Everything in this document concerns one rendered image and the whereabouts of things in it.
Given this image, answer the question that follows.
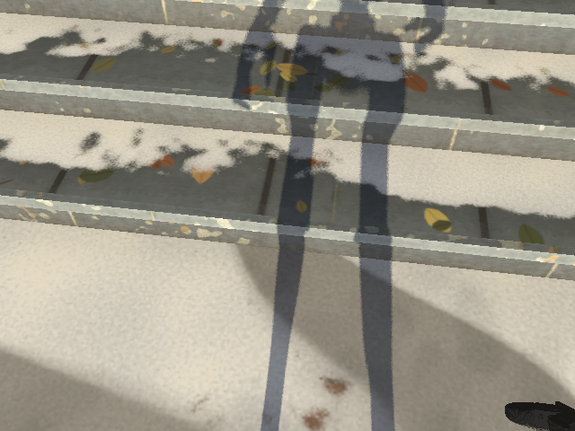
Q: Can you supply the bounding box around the right robot hand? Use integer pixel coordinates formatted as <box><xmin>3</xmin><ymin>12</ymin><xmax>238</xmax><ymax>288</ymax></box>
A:
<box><xmin>505</xmin><ymin>401</ymin><xmax>575</xmax><ymax>431</ymax></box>

